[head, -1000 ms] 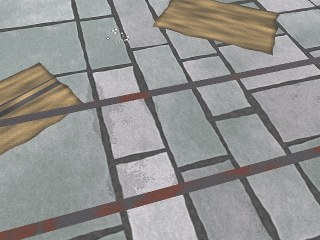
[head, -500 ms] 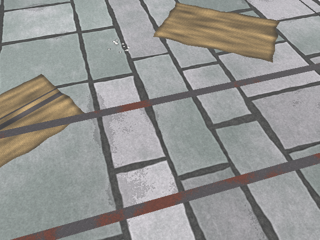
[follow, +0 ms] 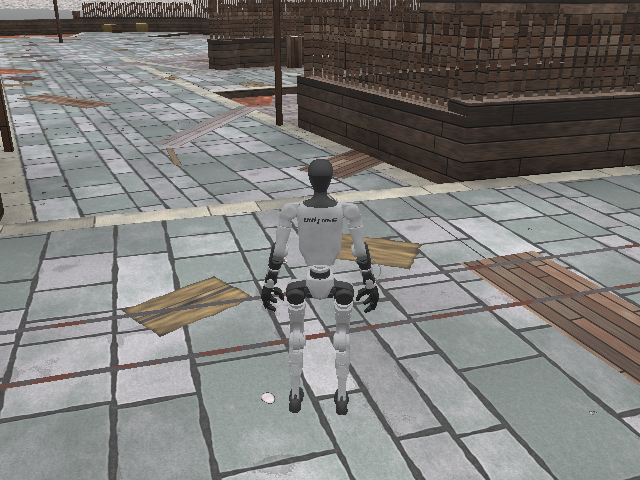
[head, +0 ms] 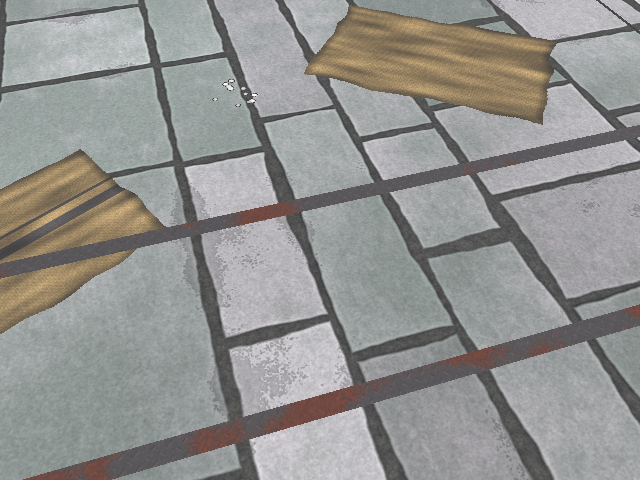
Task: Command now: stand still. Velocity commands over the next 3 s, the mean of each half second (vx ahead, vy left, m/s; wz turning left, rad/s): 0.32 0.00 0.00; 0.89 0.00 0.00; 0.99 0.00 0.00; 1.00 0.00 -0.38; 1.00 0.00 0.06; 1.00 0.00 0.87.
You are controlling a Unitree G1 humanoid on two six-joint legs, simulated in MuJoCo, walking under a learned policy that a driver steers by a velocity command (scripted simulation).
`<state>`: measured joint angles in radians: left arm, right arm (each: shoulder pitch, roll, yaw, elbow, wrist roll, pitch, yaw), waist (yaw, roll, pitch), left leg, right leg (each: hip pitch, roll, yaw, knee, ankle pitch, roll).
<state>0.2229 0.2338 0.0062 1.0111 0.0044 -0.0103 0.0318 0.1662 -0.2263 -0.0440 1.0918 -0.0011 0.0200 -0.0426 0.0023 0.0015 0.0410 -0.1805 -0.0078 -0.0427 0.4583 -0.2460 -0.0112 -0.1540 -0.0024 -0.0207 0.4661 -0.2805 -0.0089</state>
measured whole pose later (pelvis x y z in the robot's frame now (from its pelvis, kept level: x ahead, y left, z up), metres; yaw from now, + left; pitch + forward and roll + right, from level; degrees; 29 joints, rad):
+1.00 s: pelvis +0.41 +0.02 -0.03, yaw +0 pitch +1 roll +0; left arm 0.10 0.26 0.05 0.85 0.04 -0.07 -0.03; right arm 0.41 -0.22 -0.04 1.05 -0.01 -0.10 0.01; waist -0.02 0.01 0.06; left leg -0.11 0.02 -0.04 1.15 -0.35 0.10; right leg -0.48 0.04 -0.13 0.65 -0.20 -0.11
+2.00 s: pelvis +1.39 -0.03 -0.02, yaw -15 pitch +0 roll -1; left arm 0.33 0.30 0.07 0.93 0.02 -0.04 -0.01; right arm 0.21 -0.23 0.00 0.83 -0.05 -0.12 0.00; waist 0.02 -0.01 0.05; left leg -0.39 0.04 -0.06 1.37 -0.31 0.02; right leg -0.30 0.21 -0.03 0.51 -0.21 -0.19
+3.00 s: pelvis +2.35 -0.21 -0.01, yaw +16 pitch +2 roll -2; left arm 0.48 0.34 0.07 0.89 0.02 -0.11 0.00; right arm 0.04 -0.36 -0.06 0.62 -0.03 0.00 0.08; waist 0.06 0.05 0.00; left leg -0.80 0.07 0.06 1.08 -0.11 0.10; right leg 0.06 -0.02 -0.22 0.28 -0.37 0.04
